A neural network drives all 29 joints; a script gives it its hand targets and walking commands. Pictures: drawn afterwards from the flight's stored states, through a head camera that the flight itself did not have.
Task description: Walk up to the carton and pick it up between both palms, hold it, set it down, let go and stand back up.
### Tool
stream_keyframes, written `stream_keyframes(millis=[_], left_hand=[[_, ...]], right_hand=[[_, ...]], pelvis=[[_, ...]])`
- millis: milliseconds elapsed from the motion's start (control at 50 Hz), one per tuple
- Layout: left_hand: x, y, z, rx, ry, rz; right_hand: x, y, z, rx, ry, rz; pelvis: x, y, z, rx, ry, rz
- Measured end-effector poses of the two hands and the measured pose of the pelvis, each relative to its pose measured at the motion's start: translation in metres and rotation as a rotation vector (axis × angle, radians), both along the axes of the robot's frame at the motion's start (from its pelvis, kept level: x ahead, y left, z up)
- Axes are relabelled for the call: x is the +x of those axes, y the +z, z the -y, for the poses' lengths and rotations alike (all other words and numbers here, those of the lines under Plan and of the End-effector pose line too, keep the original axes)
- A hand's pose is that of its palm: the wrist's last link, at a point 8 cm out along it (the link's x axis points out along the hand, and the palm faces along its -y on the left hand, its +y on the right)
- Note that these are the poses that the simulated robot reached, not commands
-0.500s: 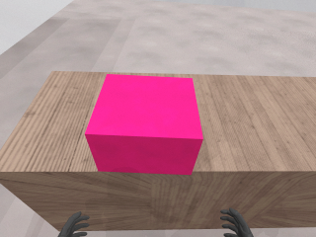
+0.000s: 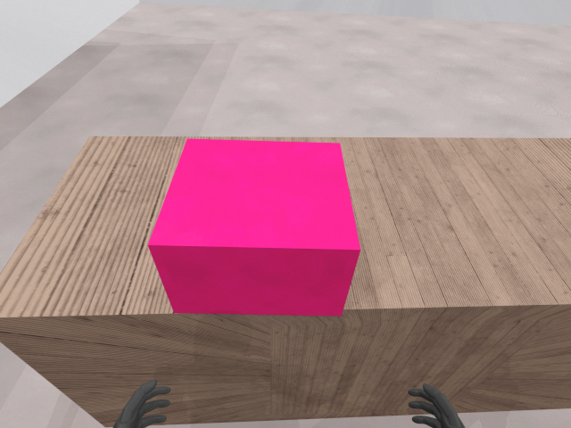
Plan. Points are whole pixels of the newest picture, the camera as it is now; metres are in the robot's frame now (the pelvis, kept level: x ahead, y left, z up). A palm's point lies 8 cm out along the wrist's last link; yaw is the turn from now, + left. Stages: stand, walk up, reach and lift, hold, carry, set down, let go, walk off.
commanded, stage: stand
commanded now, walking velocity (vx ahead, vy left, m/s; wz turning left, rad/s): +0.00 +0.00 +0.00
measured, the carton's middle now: (261, 223) +0.48 +0.05 +0.00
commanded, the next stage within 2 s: none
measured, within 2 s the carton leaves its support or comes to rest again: neither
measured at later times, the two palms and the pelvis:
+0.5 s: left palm out of the picture +0.00 +0.26 -0.12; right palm out of the picture +0.01 -0.24 -0.13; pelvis -0.03 +0.01 +0.00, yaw +2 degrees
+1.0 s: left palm out of the picture -0.11 +0.26 -0.14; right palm out of the picture -0.11 -0.22 -0.14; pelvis -0.08 +0.02 -0.01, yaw +3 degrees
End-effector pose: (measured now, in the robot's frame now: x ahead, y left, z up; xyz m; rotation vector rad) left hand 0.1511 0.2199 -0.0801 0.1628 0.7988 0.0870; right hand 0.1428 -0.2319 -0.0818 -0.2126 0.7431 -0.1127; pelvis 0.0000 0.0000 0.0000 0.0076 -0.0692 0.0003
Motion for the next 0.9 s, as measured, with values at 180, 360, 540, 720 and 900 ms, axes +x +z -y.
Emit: stream_keyframes(millis=[180,360,540,720,900], left_hand=[[-0.055,-0.016,-0.033,0.061,0.068,-0.071],[-0.116,-0.029,-0.045,0.079,0.107,-0.192],[-0.161,-0.041,-0.040,0.056,0.113,-0.275],[-0.200,-0.051,-0.040,0.039,0.127,-0.348],[-0.243,-0.059,-0.041,0.027,0.159,-0.439]], right_hand=[[-0.048,-0.024,0.017,-0.021,-0.067,-0.181],[-0.100,-0.039,0.015,-0.016,-0.075,-0.302],[-0.148,-0.048,0.006,-0.004,-0.077,-0.392],[-0.196,-0.055,-0.001,0.000,-0.096,-0.483],[-0.237,-0.059,-0.008,0.004,-0.113,-0.577]], pelvis=[[0.000,-0.004,-0.002,-0.010,0.012,-0.011],[-0.016,-0.004,-0.005,-0.018,0.026,0.006],[-0.037,-0.003,-0.009,-0.022,0.033,0.014],[-0.057,-0.004,-0.012,-0.027,0.040,0.015],[-0.075,-0.006,-0.016,-0.030,0.043,0.003]])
